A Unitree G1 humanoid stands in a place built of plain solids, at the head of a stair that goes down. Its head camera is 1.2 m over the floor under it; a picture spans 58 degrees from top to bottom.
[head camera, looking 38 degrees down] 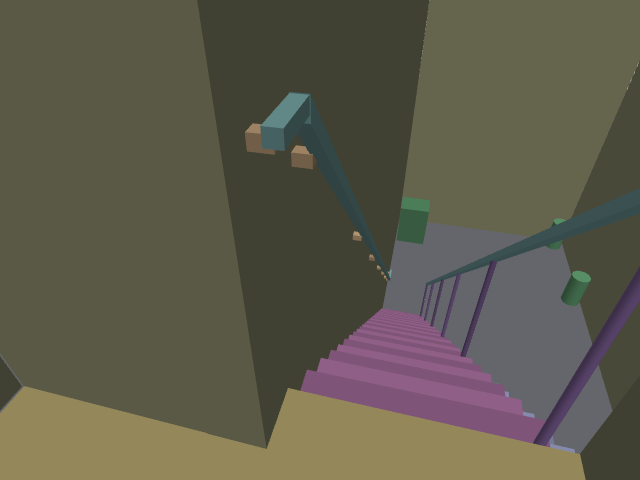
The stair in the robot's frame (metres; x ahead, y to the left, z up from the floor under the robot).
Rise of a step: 0.21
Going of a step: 0.21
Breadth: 0.84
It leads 14 degrees to the right of straight ahead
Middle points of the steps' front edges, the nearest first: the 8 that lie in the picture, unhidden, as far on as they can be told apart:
0.68 -0.31 0.00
0.88 -0.36 -0.19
1.09 -0.41 -0.40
1.29 -0.46 -0.60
1.49 -0.51 -0.81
1.70 -0.57 -1.01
1.90 -0.62 -1.22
2.11 -0.67 -1.43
